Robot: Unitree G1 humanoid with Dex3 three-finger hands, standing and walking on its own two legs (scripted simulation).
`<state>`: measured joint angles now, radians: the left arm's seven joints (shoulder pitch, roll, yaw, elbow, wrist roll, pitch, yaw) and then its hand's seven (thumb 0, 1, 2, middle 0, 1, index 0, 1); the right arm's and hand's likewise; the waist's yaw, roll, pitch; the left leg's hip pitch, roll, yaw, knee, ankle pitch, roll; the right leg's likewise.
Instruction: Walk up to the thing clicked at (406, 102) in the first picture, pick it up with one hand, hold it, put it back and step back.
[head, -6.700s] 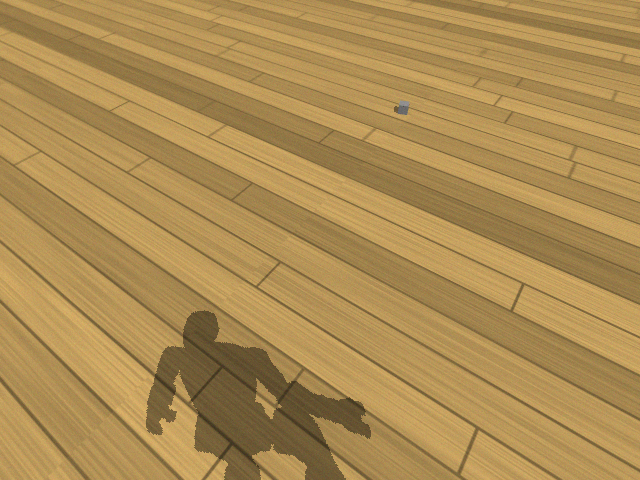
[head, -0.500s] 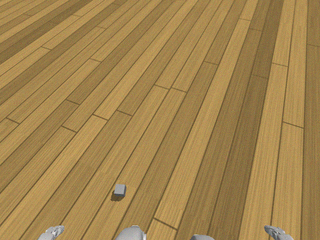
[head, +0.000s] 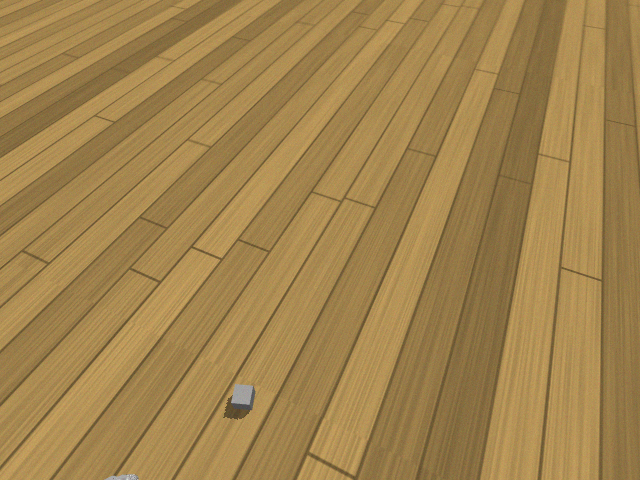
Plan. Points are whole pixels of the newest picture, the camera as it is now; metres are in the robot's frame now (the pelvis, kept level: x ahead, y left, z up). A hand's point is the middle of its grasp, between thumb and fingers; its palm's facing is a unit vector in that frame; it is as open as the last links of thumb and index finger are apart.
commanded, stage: walk up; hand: left
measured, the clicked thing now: (243, 397) +0.44 +0.26 -0.75
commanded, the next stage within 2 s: none
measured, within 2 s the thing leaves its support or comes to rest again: neither
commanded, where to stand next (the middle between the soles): +0.07 +0.00 m, yaw +1 degrees
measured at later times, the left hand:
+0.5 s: hand out of the picture +0.08 +0.26 -0.15, palm faces +0.01 -0.94 -0.33, open 7.4 cm
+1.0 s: hand out of the picture -0.01 +0.25 -0.14, palm faces +0.07 -0.91 -0.40, open 7.4 cm
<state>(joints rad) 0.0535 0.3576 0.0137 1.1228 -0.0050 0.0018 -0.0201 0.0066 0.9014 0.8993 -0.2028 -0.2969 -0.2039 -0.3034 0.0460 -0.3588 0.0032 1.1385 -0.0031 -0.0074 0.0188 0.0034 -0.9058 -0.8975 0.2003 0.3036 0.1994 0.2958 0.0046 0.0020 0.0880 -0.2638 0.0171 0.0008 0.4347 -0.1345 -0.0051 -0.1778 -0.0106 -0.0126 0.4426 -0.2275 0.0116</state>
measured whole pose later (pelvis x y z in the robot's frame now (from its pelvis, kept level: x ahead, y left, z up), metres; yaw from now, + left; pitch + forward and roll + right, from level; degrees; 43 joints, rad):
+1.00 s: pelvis -0.03 -0.02 -0.01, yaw +4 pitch -1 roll +1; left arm 0.25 0.35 0.07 0.98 0.05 -0.02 -0.02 0.01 0.90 0.90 -0.20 -0.30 -0.21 -0.30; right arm 0.18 -0.40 -0.06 1.00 -0.04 0.04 0.05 0.00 -0.91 -0.90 0.20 0.30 0.20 0.30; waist 0.04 0.04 0.08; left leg -0.36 -0.03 -0.06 0.86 -0.46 -0.01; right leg -0.23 -0.02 -0.05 0.57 -0.33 -0.05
